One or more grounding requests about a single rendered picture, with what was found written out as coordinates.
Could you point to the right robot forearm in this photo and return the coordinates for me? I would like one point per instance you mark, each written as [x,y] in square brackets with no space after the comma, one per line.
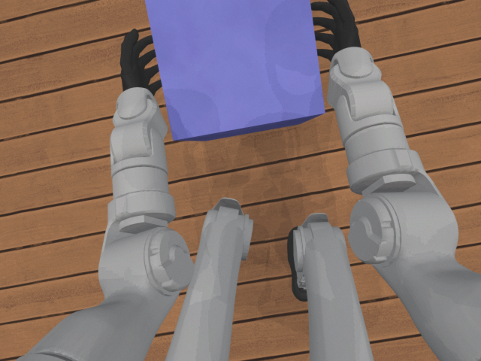
[379,157]

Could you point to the carton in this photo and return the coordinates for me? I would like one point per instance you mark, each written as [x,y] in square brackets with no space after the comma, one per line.
[234,67]

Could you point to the robot right hand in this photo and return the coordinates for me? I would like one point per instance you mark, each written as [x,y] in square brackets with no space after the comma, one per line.
[343,27]

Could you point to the robot left thigh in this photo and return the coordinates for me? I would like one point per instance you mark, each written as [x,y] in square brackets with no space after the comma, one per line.
[203,330]

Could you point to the robot right shin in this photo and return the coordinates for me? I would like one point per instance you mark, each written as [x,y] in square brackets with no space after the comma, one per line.
[319,217]

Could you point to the right robot upper arm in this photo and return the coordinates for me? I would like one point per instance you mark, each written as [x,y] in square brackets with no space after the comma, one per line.
[410,238]

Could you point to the left robot forearm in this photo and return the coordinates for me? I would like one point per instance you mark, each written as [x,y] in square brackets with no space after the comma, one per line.
[139,172]

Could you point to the left robot upper arm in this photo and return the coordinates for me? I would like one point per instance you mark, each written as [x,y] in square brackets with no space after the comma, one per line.
[141,277]

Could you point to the robot left hand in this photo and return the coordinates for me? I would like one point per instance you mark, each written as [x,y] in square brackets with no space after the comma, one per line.
[132,73]

